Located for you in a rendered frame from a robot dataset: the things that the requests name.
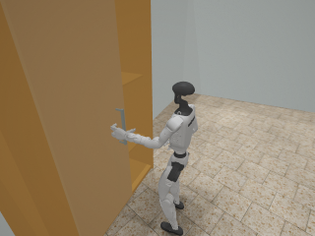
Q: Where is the robot foot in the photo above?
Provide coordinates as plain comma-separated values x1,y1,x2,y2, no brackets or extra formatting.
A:
173,201,184,209
160,221,183,236

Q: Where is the right robot upper arm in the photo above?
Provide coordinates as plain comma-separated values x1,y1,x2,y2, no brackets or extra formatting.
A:
188,104,198,134

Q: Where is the robot right hand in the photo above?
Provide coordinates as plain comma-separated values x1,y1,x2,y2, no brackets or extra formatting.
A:
163,140,171,150

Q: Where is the left robot forearm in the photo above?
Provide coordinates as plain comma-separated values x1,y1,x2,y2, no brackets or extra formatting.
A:
124,132,159,148

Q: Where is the handle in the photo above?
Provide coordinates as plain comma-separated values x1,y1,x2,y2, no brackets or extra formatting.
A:
115,108,127,146

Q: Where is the wardrobe door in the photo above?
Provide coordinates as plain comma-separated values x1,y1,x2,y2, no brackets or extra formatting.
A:
0,0,133,236
0,2,80,236

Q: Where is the left robot foot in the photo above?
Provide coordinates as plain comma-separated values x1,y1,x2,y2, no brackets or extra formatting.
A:
160,221,183,236

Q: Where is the robot left hand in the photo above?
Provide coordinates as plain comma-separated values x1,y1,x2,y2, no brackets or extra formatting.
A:
110,123,136,141

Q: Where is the left robot upper arm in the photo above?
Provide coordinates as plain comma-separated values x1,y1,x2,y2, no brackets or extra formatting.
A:
153,116,184,149

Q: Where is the right robot foot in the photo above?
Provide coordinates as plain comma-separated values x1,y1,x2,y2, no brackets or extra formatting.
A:
173,201,184,209

